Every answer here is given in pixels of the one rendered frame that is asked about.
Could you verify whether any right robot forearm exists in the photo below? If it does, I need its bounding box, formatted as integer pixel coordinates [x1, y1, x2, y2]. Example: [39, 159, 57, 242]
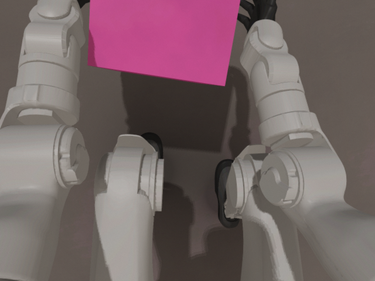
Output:
[240, 19, 338, 156]

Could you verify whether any left robot forearm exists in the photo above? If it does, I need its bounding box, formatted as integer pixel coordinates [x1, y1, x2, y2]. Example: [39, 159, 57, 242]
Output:
[0, 0, 86, 129]

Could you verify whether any left robot thigh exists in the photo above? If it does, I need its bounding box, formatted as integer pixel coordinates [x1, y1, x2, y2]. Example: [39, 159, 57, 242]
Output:
[90, 146, 164, 281]

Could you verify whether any right robot upper arm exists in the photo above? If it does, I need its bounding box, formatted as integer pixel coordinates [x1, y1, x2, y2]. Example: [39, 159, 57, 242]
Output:
[259, 146, 375, 281]

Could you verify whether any carton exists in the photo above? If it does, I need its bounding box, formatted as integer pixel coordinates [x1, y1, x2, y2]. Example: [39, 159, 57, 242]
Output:
[87, 0, 240, 86]

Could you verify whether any right robot shin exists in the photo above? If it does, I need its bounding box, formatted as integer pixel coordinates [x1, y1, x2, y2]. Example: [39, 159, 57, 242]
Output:
[224, 144, 265, 219]

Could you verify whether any left robot upper arm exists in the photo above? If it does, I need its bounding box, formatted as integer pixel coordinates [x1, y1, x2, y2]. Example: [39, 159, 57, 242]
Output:
[0, 124, 89, 281]

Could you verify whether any right robot hand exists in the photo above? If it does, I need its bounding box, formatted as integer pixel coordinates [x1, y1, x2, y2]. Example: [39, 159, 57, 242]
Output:
[237, 0, 277, 33]

